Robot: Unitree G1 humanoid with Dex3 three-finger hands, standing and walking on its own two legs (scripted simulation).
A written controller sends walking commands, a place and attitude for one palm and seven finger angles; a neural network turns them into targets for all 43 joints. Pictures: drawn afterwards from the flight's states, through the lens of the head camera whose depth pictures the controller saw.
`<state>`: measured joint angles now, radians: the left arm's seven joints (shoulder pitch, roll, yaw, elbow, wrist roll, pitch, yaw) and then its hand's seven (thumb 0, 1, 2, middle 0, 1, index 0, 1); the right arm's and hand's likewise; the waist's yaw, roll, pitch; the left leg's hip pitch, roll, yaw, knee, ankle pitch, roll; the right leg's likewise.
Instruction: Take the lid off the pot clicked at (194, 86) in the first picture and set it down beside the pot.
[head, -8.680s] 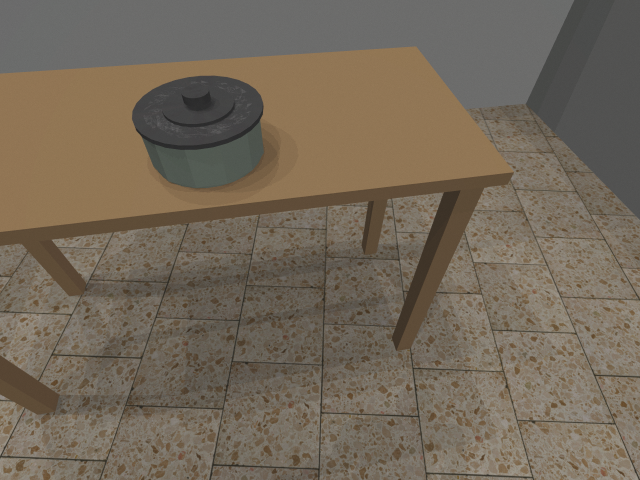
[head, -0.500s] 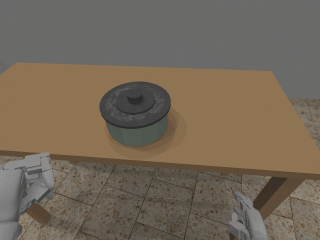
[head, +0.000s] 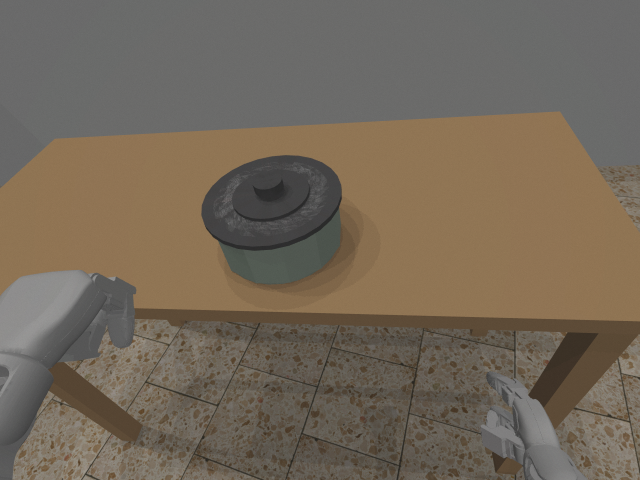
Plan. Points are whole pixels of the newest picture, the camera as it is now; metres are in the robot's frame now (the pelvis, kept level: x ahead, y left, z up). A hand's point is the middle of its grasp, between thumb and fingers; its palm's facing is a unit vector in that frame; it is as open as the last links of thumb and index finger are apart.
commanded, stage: reach forward and open the fingers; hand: left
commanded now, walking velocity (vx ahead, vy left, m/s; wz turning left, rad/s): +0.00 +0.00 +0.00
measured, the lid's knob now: (268, 184) +0.47 +0.14 +0.14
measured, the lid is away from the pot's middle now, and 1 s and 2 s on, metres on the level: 0.00 0.00 0.00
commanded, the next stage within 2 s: move the open hand above the knob in 0.76 s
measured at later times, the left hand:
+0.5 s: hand (91, 291) +0.24 +0.26 +0.19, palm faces -0.06 +0.00 -1.00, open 8.3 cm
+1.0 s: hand (105, 247) +0.28 +0.26 +0.21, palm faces -0.02 -0.01 -1.00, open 10.0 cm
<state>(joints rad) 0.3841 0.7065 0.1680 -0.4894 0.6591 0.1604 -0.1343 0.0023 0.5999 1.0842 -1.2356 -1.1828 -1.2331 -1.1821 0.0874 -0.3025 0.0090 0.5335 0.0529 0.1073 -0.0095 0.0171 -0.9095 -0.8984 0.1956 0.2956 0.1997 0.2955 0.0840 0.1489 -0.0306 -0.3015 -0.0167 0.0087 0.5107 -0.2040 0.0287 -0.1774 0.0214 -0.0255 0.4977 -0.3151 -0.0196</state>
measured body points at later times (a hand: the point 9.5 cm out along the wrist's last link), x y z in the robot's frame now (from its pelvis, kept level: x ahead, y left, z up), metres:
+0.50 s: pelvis -0.04 +0.01 +0.00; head -0.04 -0.04 +0.45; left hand +0.24 +0.26 +0.24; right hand +0.20 -0.19 -0.09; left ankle +0.04 +0.10 -0.74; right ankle -0.03 -0.10 -0.74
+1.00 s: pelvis -0.04 +0.02 +0.00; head -0.04 -0.03 +0.45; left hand +0.28 +0.26 +0.26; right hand +0.19 -0.19 -0.09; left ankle +0.04 +0.10 -0.74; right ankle -0.03 -0.10 -0.74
